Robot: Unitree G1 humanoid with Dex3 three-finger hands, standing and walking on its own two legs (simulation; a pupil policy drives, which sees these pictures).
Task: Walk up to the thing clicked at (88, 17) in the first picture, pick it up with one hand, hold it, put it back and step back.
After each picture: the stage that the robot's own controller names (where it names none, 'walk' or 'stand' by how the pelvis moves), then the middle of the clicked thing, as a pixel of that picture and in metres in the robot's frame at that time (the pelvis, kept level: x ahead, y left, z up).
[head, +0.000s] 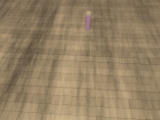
stand; (88, 21) +1.76 -0.11 -0.65
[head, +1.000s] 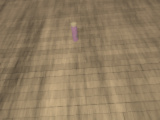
walk; (74, 32) +1.64 +0.18 -0.63
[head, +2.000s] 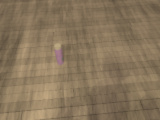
walk; (59, 54) +1.11 +0.29 -0.64
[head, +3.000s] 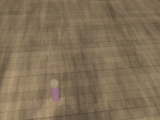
walk; (55, 91) +0.70 +0.20 -0.63
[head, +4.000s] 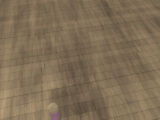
walk; (54, 114) +0.47 +0.19 -0.62
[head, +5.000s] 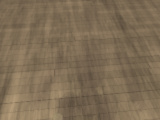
stand; out of the picture +0.45 +0.17 -0.65
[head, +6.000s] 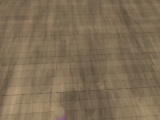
stand; (60, 117) +0.46 +0.15 -0.64
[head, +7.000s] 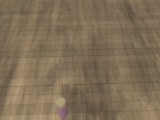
stand; (61, 108) +0.51 +0.16 -0.63
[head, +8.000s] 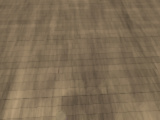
stand; out of the picture +0.44 +0.15 -0.64
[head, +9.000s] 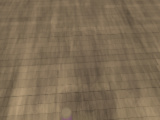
stand; (67, 118) +0.46 +0.12 -0.65
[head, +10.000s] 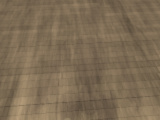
stand; out of the picture +0.42 +0.11 -0.66
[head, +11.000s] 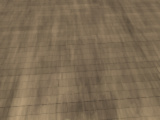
stand; out of the picture +0.42 +0.11 -0.66
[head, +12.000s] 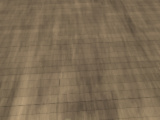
go down; out of the picture +0.41 +0.11 -0.66
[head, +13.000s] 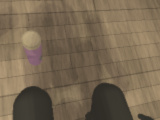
go down; (33, 50) +0.50 +0.17 -0.27
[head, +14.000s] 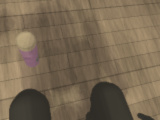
close in; (29, 52) +0.50 +0.17 -0.26
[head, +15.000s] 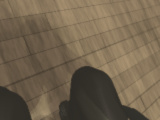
close in; out of the picture +0.49 +0.23 -0.16
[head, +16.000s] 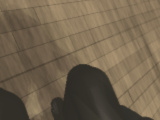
close; out of the picture +0.48 +0.23 -0.16
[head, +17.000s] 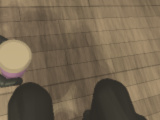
lift; (13, 65) +0.37 +0.22 -0.07
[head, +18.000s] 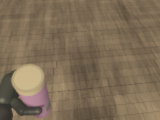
hold; (36, 96) +0.30 +0.15 +0.06
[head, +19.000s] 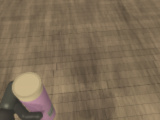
hold; (38, 102) +0.29 +0.15 +0.02
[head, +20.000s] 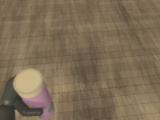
hold; (38, 98) +0.30 +0.15 +0.03
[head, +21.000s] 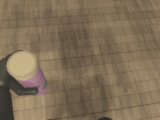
crouch; (32, 77) +0.37 +0.15 -0.02
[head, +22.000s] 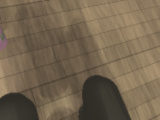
lower; out of the picture +0.51 +0.20 -0.05
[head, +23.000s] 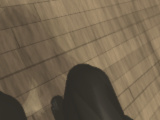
lower; out of the picture +0.46 +0.25 -0.17
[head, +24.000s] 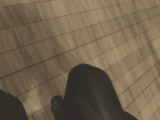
lower; out of the picture +0.46 +0.25 -0.17
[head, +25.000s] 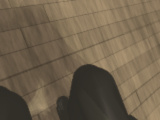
lower; out of the picture +0.45 +0.24 -0.17
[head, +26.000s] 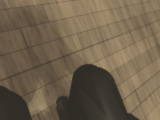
lower; out of the picture +0.44 +0.24 -0.17
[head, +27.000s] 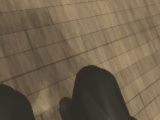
draw back; out of the picture +0.44 +0.21 -0.17
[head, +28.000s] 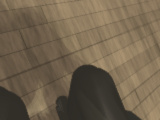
rise; out of the picture +0.44 +0.22 -0.17
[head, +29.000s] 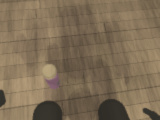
walk; (52, 78) +0.45 +0.15 -0.38
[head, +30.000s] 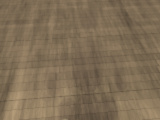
stand; out of the picture +0.39 +0.11 -0.59
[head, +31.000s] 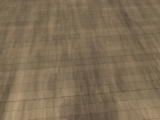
stand; out of the picture +0.39 +0.12 -0.60
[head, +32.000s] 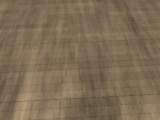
stand; out of the picture +0.40 +0.10 -0.65
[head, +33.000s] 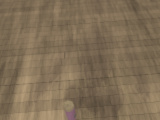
walk; (70, 111) +0.46 +0.12 -0.62
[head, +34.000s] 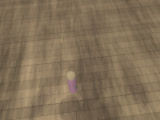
walk; (72, 82) +0.70 +0.13 -0.63
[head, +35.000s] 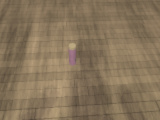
walk; (72, 54) +1.02 +0.08 -0.63
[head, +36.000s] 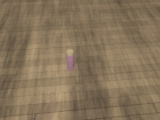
stand; (70, 60) +1.04 +0.11 -0.64
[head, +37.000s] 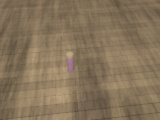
stand; (70, 62) +1.06 +0.12 -0.66
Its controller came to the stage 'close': yes
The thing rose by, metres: 0.67
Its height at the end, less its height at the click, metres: +0.00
